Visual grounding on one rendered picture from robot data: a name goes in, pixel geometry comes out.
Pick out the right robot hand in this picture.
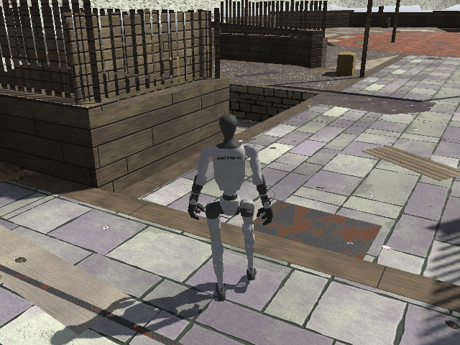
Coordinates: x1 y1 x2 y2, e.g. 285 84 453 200
257 206 274 226

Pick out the left robot shin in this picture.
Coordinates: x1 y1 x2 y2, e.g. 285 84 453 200
211 244 224 291

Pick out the robot right forearm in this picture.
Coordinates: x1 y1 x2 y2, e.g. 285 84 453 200
257 174 272 208

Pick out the robot right foot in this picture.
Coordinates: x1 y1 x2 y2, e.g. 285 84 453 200
247 268 257 280

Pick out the robot left forearm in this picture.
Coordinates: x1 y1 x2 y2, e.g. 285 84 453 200
189 175 203 205

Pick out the robot right upper arm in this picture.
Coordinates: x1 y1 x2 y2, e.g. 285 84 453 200
244 144 264 185

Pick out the left robot hand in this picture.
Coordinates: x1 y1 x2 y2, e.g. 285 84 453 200
188 203 205 220

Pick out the robot left upper arm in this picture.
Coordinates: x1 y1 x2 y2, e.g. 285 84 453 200
195 145 214 185

